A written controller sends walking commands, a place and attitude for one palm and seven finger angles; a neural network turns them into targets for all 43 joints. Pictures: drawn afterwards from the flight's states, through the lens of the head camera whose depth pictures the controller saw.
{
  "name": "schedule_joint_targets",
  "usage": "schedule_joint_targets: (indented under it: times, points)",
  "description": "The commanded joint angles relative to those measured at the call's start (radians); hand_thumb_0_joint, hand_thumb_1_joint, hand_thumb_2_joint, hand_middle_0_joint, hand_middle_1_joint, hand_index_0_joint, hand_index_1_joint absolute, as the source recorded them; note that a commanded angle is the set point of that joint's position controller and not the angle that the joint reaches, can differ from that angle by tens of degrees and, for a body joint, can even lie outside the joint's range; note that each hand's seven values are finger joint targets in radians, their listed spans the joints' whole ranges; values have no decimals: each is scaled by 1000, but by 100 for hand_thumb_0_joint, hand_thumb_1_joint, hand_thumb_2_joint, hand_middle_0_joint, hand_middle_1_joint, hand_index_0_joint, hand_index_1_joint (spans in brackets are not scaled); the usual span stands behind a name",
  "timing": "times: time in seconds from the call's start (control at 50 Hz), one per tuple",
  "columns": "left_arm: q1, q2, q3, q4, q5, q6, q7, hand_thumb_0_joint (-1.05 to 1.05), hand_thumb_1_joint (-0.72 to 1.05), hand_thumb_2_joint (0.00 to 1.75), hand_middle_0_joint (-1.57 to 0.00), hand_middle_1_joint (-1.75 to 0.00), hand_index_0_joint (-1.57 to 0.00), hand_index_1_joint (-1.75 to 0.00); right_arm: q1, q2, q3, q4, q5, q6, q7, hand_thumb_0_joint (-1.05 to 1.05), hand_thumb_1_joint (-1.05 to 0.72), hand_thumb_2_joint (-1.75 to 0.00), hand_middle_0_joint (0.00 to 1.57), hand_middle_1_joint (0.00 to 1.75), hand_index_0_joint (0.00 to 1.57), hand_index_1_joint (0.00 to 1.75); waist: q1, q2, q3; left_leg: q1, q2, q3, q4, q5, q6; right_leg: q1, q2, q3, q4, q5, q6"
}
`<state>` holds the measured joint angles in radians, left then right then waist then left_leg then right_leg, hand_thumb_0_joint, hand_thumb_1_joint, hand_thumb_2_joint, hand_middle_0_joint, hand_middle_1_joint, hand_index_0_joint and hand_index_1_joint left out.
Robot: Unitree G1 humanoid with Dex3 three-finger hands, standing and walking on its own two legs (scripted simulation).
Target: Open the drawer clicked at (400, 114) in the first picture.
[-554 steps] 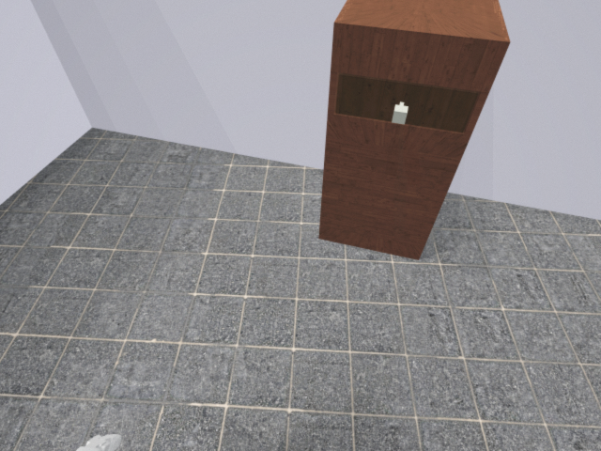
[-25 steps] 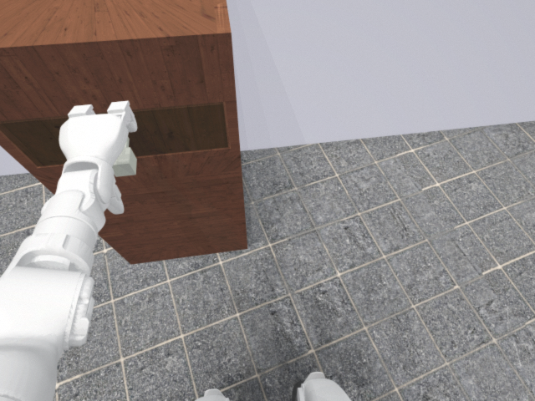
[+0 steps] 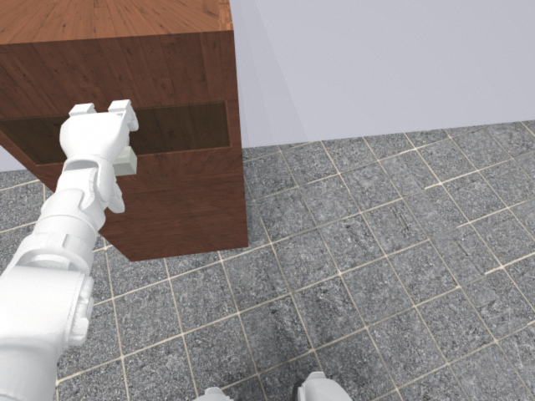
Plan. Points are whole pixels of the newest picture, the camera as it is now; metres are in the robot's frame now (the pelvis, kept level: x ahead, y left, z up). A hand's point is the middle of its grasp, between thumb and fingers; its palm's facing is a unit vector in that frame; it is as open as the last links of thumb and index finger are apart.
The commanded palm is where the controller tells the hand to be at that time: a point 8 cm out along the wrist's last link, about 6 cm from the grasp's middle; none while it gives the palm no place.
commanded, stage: move the hooked fingers above the handle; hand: left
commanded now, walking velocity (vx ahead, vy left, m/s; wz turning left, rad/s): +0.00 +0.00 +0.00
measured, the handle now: (123, 152) +0.55 +0.23 -0.04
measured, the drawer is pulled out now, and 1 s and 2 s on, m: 0.00 0.00 0.00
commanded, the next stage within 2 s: lower the fingers behind the handle in 0.26 s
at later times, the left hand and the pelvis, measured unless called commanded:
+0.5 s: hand (118, 156) +0.50 +0.22 +0.01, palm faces -0.09 -0.02 -1.00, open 13.8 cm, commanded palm +0.49 +0.22 +0.07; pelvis +0.00 +0.00 +0.00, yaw +0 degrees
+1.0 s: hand (122, 172) +0.50 +0.23 -0.03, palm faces -0.09 -0.03 -0.99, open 13.8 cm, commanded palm +0.49 +0.22 +0.03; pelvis -0.01 +0.00 -0.02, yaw +0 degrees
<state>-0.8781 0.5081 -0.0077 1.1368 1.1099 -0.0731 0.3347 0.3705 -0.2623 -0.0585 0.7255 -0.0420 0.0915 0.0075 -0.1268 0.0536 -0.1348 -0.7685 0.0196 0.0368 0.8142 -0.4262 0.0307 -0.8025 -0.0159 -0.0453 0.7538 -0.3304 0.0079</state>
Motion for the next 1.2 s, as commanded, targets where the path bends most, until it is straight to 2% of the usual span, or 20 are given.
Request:
schedule_joint_targets:
  times: [0.0, 0.1, 0.14, 0.2, 0.24, 0.36, 0.38, 0.48, 0.5, 0.54, 0.58, 0.68, 0.8, 0.86, 0.9, 0.96, 1.0, 1.08, 1.14, 1.18]
  points:
    - [-506, 232, 32, -190, -2, 2, 59, 0, -50, 30, -30, -120, -30, -120, 173, -172, -60, -26, -1, -8, -15, 0, -90, -90, 20, 30, 20, 30, -43, 58, -448, 296, -23, -49, -48, 541, 2, 212, 62, 1, -35, 348, -40]
    - [-463, 294, 67, -123, -3, 35, 47, 0, -50, 30, -30, -120, -30, -120, 164, -181, -47, -36, 1, -1, -17, 0, -90, -90, 20, 30, 20, 30, -28, 22, -443, 229, -34, -32, -50, 513, 8, 271, 58, 10, -30, 387, -37]
    - [-478, 280, 53, -162, 2, 27, 38, 0, -50, 30, -30, -120, -30, -120, 166, -176, -52, -44, 2, -5, -18, 0, -90, -90, 20, 30, 20, 30, -28, 57, -474, 259, -31, -31, -44, 539, 7, 267, 57, 12, -28, 399, -36]
    - [-448, 263, 49, -148, -8, 16, 22, 0, -50, 30, -30, -120, -30, -120, 169, -175, -52, -48, 3, -3, -21, 0, -90, -90, 20, 30, 20, 30, -32, 13, -462, 253, -28, -35, -40, 554, 8, 272, 60, 8, -29, 406, -34]
    - [-469, 263, 46, -193, -8, -4, 20, 0, -50, 30, -30, -120, -30, -120, 175, -174, -57, -49, 1, -6, -23, 0, -90, -90, 20, 30, 20, 30, -30, 46, -488, 276, -26, -36, -38, 564, 8, 267, 58, 13, -29, 409, -32]
    - [-464, 269, 62, -190, -3, -11, 46, 0, -50, 30, -30, -120, -30, -120, 181, -176, -58, -32, -3, -6, -19, 0, -90, -90, 20, 30, 20, 30, -32, 36, -472, 260, -24, -39, -31, 556, 7, 247, 61, 7, -21, 396, -34]
    - [-432, 276, 71, -167, 0, -3, 49, 0, -50, 30, -30, -120, -30, -120, 179, -175, -56, -30, -3, -5, -17, 0, -90, -90, 20, 30, 20, 30, -21, 41, -466, 247, -26, -37, -32, 560, 6, 250, 60, 6, -15, 397, -36]
    - [-430, 245, 43, -131, -3, 18, 56, 0, -50, 30, -30, -120, -30, -120, 180, -177, -54, -26, -2, -3, -13, 0, -90, -90, 20, 30, 20, 30, -38, 17, -440, 202, -32, -26, -27, 504, 10, 245, 60, 10, -19, 393, -33]
    - [-470, 264, 55, -157, -2, 8, 55, 0, -50, 30, -30, -120, -30, -120, 182, -179, -55, -22, -6, -4, -16, 0, -90, -90, 20, 30, 20, 30, -44, 21, -459, 207, -30, -29, -21, 512, 11, 251, 58, 14, -15, 404, -34]
    - [-428, 327, 107, -172, 0, -5, 55, 0, -50, 30, -30, -120, -30, -120, 181, -181, -55, -26, -9, -3, -17, 0, -90, -90, 20, 30, 20, 30, -17, 37, -520, 212, -33, -28, -12, 532, 12, 280, 57, 20, 2, 424, -34]
    - [-416, 290, 81, -170, 0, -12, 55, 0, -50, 30, -30, -120, -30, -120, 177, -176, -55, -26, -9, -4, -17, 0, -90, -90, 20, 30, 20, 30, -22, 48, -491, 202, -31, -26, -5, 534, 10, 253, 57, 15, 6, 417, -34]
    - [-401, 307, 94, -151, 6, -14, 69, 0, -50, 30, -30, -120, -30, -120, 176, -181, -53, -19, -10, -6, -15, 0, -90, -90, 20, 30, 20, 30, -27, 32, -468, 165, -30, -30, 12, 505, 10, 220, 57, 12, 23, 393, -34]
    - [-438, 263, 66, -158, 7, -23, 79, 0, -50, 30, -30, -120, -30, -120, 185, -179, -60, -12, -15, -14, -13, 0, -90, -90, 20, 30, 20, 30, -45, 58, -511, 201, -23, -51, 49, 539, 4, 146, 61, 4, 51, 365, -36]
    - [-453, 237, 46, -139, 9, -20, 84, 0, -50, 30, -30, -120, -30, -120, 189, -179, -59, -4, -15, -17, -11, 0, -90, -90, 20, 30, 20, 30, -55, 77, -480, 196, -18, -57, 58, 514, 0, 92, 63, -3, 58, 322, -37]
    - [-496, 246, 50, -147, 11, -21, 91, 0, -50, 30, -30, -120, -30, -120, 192, -180, -59, 1, -18, -21, -12, 0, -90, -90, 20, 30, 20, 30, -67, 74, -492, 187, -18, -62, 70, 504, 2, 76, 62, -3, 67, 315, -37]
    - [-480, 285, 79, -148, 19, -16, 102, 0, -50, 30, -30, -120, -30, -120, 190, -184, -55, -2, -21, -19, -9, 0, -90, -90, 20, 30, 20, 30, -51, 96, -521, 191, -17, -66, 81, 529, -2, 71, 63, -6, 86, 316, -38]
    - [-478, 263, 74, -145, 21, -10, 107, 0, -50, 30, -30, -120, -30, -120, 190, -180, -56, -1, -25, -20, -6, 0, -90, -90, 20, 30, 20, 30, -54, 94, -539, 192, -14, -71, 98, 562, -3, 61, 62, -8, 100, 331, -38]
    - [-459, 276, 73, -96, 21, 22, 113, 0, -50, 30, -30, -120, -30, -120, 183, -187, -46, -4, -21, -16, -3, 0, -90, -90, 20, 30, 20, 30, -58, 72, -490, 134, -16, -65, 99, 485, -1, 48, 64, -11, 104, 293, -37]
    - [-497, 320, 89, -110, 26, 22, 109, 0, -50, 30, -30, -120, -30, -120, 182, -191, -41, -9, -21, -19, -7, 0, -90, -90, 20, 30, 20, 30, -60, 81, -520, 107, -21, -64, 108, 445, 4, 53, 61, -4, 115, 283, -37]
    - [-487, 314, 85, -107, 24, 17, 102, 0, -50, 30, -30, -120, -30, -120, 185, -188, -41, -10, -21, -22, -10, 0, -90, -90, 20, 30, 20, 30, -63, 65, -526, 92, -21, -64, 117, 441, 7, 58, 60, -4, 122, 290, -35]
